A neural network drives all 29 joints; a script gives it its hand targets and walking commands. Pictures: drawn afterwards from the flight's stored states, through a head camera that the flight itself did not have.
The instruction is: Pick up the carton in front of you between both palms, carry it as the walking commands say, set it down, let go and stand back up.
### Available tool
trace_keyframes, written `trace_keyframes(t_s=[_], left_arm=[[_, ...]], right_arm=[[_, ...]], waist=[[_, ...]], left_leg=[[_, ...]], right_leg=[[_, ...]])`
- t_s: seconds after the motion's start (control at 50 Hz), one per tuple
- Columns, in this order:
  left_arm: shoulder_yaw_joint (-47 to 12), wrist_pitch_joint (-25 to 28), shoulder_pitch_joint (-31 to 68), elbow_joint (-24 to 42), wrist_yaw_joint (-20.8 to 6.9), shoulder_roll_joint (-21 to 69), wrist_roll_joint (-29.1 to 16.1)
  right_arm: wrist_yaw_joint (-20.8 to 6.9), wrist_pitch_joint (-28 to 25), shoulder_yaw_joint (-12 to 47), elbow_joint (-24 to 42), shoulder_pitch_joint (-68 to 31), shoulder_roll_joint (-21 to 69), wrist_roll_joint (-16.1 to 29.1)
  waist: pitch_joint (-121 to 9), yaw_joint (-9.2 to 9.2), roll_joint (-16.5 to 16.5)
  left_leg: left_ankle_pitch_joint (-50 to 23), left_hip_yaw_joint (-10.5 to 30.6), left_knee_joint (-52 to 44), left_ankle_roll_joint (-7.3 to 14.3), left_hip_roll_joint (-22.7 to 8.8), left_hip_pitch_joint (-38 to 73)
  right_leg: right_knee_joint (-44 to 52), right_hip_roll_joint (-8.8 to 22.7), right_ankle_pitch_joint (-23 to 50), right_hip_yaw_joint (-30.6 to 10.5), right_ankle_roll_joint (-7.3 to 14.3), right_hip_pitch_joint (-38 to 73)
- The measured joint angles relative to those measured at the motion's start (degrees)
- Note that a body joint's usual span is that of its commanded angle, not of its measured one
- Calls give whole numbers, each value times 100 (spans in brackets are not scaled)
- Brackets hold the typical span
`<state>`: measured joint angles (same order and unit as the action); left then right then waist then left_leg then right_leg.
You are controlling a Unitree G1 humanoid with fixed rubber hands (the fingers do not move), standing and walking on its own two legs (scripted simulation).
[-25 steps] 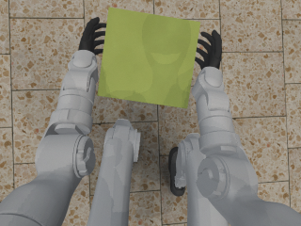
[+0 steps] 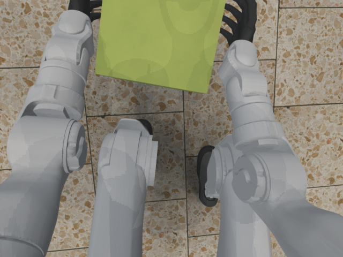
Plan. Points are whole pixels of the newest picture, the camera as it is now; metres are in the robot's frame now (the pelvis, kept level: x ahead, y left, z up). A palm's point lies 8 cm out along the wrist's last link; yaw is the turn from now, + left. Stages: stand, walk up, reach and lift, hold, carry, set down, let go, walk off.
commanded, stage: set down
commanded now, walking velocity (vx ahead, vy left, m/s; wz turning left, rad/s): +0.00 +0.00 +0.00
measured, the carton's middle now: (160, 42) +0.49 +0.13 -0.26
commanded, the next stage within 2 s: none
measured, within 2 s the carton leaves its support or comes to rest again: neither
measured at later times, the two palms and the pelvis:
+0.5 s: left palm (83, 14) +0.48 +0.28 -0.17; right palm (243, 41) +0.51 -0.03 -0.15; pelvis -0.01 -0.01 -0.02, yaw +0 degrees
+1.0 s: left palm (83, 21) +0.48 +0.28 -0.19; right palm (242, 44) +0.51 -0.04 -0.18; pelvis -0.01 -0.01 -0.02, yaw +0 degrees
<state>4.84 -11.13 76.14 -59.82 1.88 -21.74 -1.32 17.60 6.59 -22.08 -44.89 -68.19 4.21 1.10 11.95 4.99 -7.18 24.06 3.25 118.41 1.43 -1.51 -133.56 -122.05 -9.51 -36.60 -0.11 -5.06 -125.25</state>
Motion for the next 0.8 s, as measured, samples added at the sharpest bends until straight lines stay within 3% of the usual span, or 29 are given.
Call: trace_keyframes(t_s=[0.14, 0.28, 0.62, 0.8], left_arm=[[60, 91, 202, -417, -53, -30, 46], [217, 114, 414, -643, -289, -79, 150], [900, 97, 587, -880, -802, -310, 639], [1047, 217, 623, -983, -966, -364, 686]], right_arm=[[-193, -31, -115, -349, -162, -82, -126], [-335, -46, -221, -601, -379, -205, -238], [-855, -4, -414, -965, -777, -256, -607], [-1058, -133, -397, -1239, -901, -388, -677]], waist=[[67, 13, -23], [219, 48, -19], [315, -13, -12], [366, -17, 24]], left_leg=[[-42, -2, 64, -5, -25, 11], [-91, -4, 113, -23, -78, 24], [-144, 42, 182, -88, -148, -17], [-123, 43, 215, -77, -144, -11]], right_leg=[[-86, -41, 54, -4, 6, -24], [-159, -108, 143, -12, 16, -72], [-252, -208, 277, 25, 65, -217], [-281, -209, 253, 28, 67, -203]])
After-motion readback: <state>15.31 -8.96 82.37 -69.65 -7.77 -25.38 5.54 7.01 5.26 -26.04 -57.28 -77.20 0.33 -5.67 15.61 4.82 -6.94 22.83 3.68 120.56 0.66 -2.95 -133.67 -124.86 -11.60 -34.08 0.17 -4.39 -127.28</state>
